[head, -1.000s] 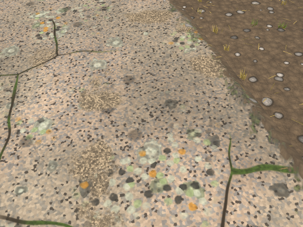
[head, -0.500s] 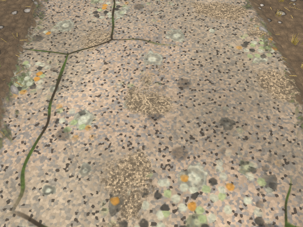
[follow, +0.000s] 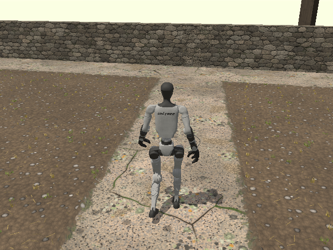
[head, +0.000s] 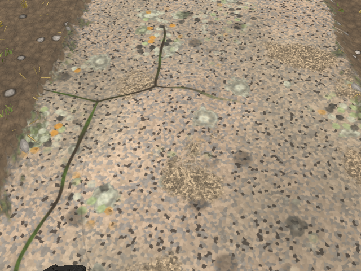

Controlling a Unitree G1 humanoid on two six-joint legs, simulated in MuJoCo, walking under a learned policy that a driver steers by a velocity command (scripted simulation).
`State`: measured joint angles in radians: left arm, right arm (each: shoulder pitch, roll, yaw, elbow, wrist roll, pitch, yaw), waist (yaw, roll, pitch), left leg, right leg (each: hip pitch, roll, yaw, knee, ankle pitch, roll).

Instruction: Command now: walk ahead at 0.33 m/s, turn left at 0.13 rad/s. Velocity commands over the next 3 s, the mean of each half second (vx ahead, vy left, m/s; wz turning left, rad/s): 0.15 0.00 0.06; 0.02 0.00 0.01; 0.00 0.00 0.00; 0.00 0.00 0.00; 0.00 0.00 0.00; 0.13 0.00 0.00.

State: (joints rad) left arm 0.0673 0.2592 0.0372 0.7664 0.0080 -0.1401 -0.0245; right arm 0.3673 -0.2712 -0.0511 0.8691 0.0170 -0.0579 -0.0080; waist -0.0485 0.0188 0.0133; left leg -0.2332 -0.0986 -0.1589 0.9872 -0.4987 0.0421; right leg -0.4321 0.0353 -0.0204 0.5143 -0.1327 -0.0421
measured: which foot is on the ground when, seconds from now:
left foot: up 0.00-0.32, down 0.34-1.00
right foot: down 0.00-1.00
